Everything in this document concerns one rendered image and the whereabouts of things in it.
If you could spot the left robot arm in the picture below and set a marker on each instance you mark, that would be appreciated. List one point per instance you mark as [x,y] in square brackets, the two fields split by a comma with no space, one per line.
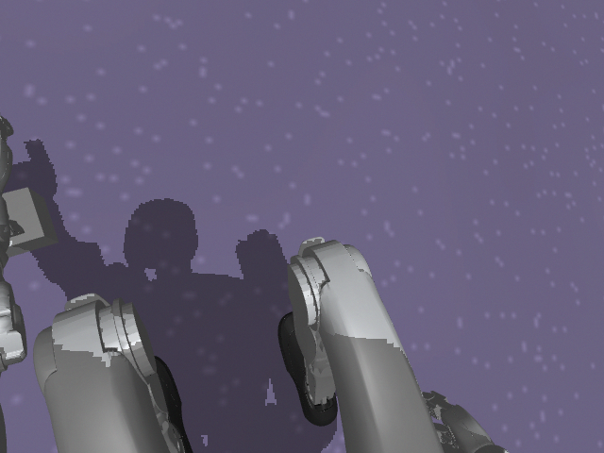
[13,348]

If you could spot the right robot hand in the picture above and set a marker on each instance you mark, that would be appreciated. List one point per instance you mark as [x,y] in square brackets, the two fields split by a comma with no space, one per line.
[460,432]

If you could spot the small box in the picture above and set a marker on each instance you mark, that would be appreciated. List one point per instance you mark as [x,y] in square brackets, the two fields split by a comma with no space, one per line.
[31,213]

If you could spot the right robot foot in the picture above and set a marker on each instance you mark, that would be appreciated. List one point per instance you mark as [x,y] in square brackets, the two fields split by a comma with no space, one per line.
[319,415]

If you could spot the left robot foot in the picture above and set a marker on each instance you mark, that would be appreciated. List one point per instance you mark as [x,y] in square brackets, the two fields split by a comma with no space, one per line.
[173,404]

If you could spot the left robot hand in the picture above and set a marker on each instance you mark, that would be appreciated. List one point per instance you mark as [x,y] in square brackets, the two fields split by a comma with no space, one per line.
[5,168]

